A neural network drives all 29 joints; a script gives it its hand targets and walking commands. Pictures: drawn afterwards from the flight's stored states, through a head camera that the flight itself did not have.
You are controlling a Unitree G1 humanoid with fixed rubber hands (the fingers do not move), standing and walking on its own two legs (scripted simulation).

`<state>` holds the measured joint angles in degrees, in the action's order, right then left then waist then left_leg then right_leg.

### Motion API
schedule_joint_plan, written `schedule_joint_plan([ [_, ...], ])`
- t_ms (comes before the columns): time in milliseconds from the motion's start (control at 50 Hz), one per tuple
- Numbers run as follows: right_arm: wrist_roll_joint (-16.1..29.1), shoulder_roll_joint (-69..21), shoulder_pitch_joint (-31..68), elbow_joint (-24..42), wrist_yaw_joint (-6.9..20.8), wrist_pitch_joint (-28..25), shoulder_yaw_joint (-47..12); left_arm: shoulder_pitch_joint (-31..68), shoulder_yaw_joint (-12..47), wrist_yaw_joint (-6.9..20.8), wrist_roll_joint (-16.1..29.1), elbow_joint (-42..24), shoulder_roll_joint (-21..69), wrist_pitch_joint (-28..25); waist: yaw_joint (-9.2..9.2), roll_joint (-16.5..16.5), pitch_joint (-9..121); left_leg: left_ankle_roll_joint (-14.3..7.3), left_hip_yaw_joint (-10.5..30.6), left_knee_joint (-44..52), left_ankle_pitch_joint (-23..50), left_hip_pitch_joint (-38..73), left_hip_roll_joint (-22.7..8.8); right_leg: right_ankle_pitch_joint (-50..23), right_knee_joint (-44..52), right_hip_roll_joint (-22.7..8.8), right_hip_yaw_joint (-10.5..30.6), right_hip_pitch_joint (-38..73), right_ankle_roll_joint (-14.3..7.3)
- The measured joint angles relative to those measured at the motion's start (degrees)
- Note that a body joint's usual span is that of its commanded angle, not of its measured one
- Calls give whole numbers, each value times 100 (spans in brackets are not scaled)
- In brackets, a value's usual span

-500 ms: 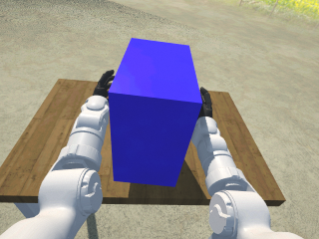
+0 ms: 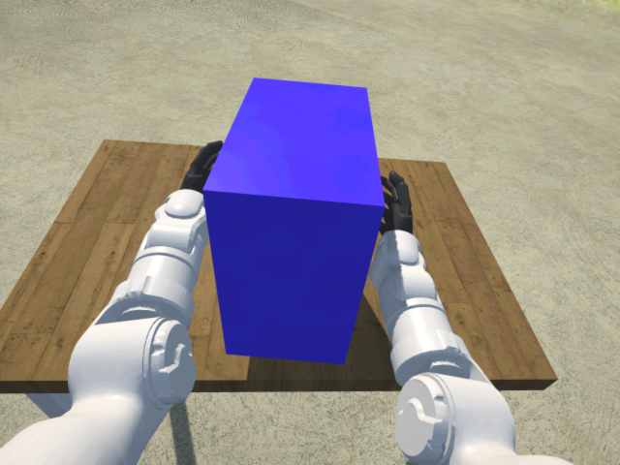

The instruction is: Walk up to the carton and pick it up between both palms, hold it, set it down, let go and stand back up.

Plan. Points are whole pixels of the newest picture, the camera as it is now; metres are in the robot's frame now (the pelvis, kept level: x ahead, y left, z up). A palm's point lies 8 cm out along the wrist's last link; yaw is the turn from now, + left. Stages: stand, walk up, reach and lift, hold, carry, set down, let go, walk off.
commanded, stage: set down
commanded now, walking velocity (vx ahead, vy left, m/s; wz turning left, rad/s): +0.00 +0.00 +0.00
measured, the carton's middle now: (298, 217) +0.45 -0.05 +0.08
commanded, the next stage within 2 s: none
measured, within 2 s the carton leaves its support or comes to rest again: rests again in 1.10 s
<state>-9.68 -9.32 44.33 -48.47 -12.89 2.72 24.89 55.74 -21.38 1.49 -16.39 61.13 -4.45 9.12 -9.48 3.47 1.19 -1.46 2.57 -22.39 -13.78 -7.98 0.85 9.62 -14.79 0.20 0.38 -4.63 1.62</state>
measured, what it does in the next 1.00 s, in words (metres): stands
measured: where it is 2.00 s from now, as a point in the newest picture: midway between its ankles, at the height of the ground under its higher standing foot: outside the picture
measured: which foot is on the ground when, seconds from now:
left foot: down 0.00-1.00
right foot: down 0.00-1.00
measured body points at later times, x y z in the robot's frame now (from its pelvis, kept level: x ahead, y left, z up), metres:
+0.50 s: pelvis +0.00 -0.01 +0.00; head +0.02 +0.03 +0.45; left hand +0.47 +0.07 +0.11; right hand +0.38 -0.19 +0.10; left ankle -0.02 +0.10 -0.75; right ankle -0.02 -0.14 -0.75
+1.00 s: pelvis +0.00 -0.01 +0.00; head +0.04 +0.04 +0.45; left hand +0.47 +0.07 +0.09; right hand +0.38 -0.18 +0.08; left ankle -0.02 +0.10 -0.75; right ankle -0.02 -0.14 -0.75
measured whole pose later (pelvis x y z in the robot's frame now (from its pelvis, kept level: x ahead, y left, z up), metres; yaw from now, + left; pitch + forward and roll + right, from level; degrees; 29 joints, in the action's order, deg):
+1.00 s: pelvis +0.00 -0.01 +0.00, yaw +0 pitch +7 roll -2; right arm -22.5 -14.5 42.4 -50.6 -10.7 -10.0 39.0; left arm 56.9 -26.3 3.1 -20.7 68.4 -3.9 -0.9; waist -8.8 4.3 3.3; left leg -0.7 1.5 -22.8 -13.0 -16.4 -0.3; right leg 8.9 -15.6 0.6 -1.4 -13.3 0.7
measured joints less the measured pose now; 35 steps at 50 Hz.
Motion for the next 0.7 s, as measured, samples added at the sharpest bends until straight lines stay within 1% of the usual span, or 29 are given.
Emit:
schedule_joint_plan([
  [80, -123, -99, -57, 42, 50, -51, 182, -57, -37, 27, -7, 82, 2, -84, 8, -28, 55, -2, -27, -14, 10, -155, -5, -15, -18, 0, 12, -164, 3],
  [160, -313, -165, -202, 129, 79, -248, 269, -123, 127, -21, 161, 125, 16, -285, 25, -66, 265, 3, -37, -35, 12, -379, -18, -38, -7, 7, -10, -375, -3],
  [260, -524, -204, -36, -48, 139, -330, 589, 87, 7, -23, 46, 338, -17, -284, 1, -53, 156, 13, -26, -33, 21, -370, -22, -36, -16, 3, -58, -364, -14],
  [320, -626, -258, -23, -38, 146, -402, 715, 153, -1, -17, -5, 440, -38, -366, -10, -72, 178, 23, -26, -24, 38, -435, -36, -58, 9, 13, -72, -421, -25],
  [380, -737, -315, -3, -4, 171, -404, 852, 259, -174, 49, -122, 620, -60, -430, -15, -67, 150, 31, -30, -5, 53, -462, -46, -71, 14, 19, -81, -455, -35],
  [440, -848, -388, -43, 63, 184, -444, 942, 227, -218, 78, -168, 641, -54, -497, -29, -62, 190, 42, -31, 32, 82, -528, -46, -69, -2, 15, -94, -543, -45],
  [500, -922, -424, -113, 119, 197, -502, 955, 170, -310, 116, -263, 649, -26, -585, 2, -66, 200, 51, -54, 27, 77, -572, -62, -66, -20, 26, -85, -602, -53],
  [580, -1009, -446, -193, 116, 227, -620, 1003, 59, -328, 108, -220, 610, 26, -668, 38, -65, 220, 62, -57, 16, 70, -636, -73, -50, -46, 31, -106, -670, -66],
  [700, -1096, -481, -200, -53, 205, -873, 1125, 40, -209, 100, -161, 703, -24, -814, 8, -57, 320, 81, -36, -28, 65, -807, -88, -42, -75, 39, -165, -823, -85],
])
